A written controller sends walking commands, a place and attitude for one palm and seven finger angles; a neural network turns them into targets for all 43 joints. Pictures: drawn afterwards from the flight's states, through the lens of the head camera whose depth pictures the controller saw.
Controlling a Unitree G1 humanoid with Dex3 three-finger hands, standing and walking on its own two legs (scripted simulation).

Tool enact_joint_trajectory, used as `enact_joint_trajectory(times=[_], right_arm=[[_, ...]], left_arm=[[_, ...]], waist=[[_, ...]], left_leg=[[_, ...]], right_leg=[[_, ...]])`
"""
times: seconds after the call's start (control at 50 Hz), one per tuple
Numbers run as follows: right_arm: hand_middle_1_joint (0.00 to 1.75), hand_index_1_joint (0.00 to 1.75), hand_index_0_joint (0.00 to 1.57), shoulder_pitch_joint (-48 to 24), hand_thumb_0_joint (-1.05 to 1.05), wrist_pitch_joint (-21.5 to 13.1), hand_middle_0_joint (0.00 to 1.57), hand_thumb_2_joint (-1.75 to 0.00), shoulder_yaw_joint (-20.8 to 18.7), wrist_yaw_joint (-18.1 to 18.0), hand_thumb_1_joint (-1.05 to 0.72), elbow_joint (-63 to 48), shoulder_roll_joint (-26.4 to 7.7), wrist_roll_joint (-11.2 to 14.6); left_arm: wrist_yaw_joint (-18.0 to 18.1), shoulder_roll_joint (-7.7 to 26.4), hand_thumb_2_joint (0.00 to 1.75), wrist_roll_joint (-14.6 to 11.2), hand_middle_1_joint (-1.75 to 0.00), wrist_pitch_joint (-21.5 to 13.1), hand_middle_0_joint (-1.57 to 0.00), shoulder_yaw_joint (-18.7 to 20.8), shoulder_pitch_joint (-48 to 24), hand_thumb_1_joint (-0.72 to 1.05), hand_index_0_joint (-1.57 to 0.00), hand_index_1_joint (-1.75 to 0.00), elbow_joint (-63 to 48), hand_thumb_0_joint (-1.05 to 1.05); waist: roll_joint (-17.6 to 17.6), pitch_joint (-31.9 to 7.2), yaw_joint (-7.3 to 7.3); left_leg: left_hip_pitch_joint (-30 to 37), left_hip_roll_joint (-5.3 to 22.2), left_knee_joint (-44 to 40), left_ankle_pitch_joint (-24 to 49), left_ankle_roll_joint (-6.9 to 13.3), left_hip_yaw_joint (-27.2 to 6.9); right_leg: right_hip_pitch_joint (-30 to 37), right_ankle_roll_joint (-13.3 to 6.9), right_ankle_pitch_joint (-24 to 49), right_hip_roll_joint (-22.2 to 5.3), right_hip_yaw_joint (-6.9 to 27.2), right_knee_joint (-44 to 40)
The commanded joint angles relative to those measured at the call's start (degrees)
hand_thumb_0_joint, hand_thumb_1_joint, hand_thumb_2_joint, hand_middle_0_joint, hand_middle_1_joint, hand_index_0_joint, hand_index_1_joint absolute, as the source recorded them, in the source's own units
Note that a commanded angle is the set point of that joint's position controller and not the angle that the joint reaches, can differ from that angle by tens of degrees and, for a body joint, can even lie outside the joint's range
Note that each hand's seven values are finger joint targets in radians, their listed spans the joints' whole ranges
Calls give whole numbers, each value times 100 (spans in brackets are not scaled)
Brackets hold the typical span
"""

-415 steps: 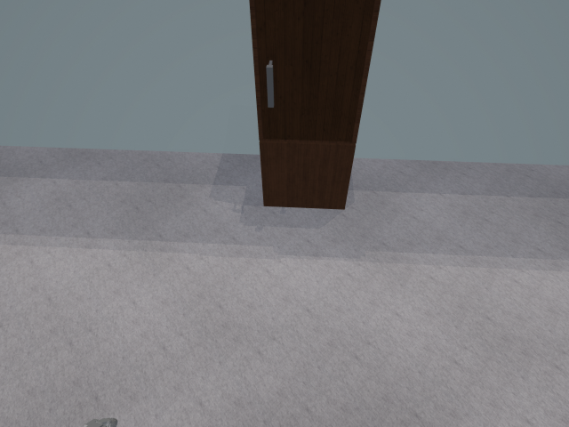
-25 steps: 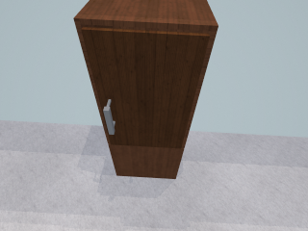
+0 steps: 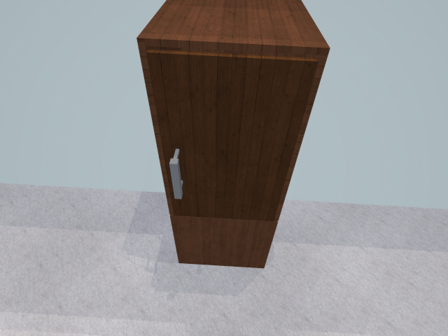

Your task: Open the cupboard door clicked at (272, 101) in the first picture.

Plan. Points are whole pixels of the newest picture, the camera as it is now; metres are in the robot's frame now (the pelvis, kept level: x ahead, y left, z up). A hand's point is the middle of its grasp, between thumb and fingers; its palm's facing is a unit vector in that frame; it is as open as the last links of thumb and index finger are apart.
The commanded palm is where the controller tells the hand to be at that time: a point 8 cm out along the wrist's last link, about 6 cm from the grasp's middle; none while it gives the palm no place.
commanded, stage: come to a stop and stand still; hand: left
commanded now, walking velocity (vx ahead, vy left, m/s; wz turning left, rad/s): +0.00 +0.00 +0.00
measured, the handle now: (177, 174) +0.57 +0.17 -0.10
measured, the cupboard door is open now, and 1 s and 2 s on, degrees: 0 0 0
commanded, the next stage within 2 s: look again from close up in 0.40 s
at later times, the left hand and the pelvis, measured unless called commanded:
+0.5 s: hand out of the picture +0.01 +0.21 -0.17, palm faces -0.01 -0.98 -0.22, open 7.4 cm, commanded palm none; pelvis +0.00 +0.02 +0.00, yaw -1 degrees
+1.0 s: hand out of the picture +0.01 +0.19 -0.17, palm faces -0.01 -0.98 -0.18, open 7.4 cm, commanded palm none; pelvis +0.01 +0.02 +0.00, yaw -1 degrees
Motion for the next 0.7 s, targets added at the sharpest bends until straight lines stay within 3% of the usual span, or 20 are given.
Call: enact_joint_trajectory(times=[0.0, 0.16, 0.38, 0.46, 0.56, 0.68], right_arm=[[30, 30, 20, -215, 0, -98, 20, -90, -154, -52, -90, -293, -913, 18], [30, 30, 20, -293, 0, -65, 20, -90, -138, -39, -90, -124, -853, 39], [30, 30, 20, -184, 0, -63, 20, -90, -104, -63, -90, 189, -618, 79], [30, 30, 20, -131, 0, -41, 20, -90, -92, -71, -90, 290, -525, 86], [30, 30, 20, -12, 0, -51, 20, -90, -83, -81, -90, 380, -418, 88], [30, 30, 20, 86, 0, -45, 20, -90, -73, -96, -90, 461, -306, 97]], left_arm=[[62, 771, 90, 0, -30, -106, -20, 104, -48, 90, -20, -30, -228, 0], [82, 697, 90, 7, -30, -97, -20, 47, 15, 90, -20, -30, -74, 0], [140, 501, 90, 8, -30, -85, -20, 7, 221, 90, -20, -30, 158, 0], [151, 391, 90, 1, -30, -75, -20, -10, 282, 90, -20, -30, 228, 0], [169, 306, 90, -4, -30, -81, -20, -22, 348, 90, -20, -30, 282, 0], [188, 222, 90, -2, -30, -71, -20, -24, 413, 90, -20, -30, 336, 0]], waist=[[189, 360, 31], [-9, 299, 3], [28, 260, 23], [-9, 406, 9], [26, 266, 5], [-6, 411, 20]], left_leg=[[-657, 882, -1062, -181, 0, -936], [-470, 862, -1147, -194, -43, -899], [-269, 886, -1153, 384, -89, -821], [-321, 868, -1224, 135, -99, -818], [-194, 862, -1155, 449, -113, -761], [-222, 875, -1191, 435, -121, -752]], right_leg=[[250, -94, -38, -574, 693, -446], [249, -34, 45, -608, 702, -516], [394, 18, 366, -640, 647, -510], [332, 22, 227, -652, 675, -576], [422, 23, 400, -659, 673, -554], [391, 31, 377, -653, 658, -572]])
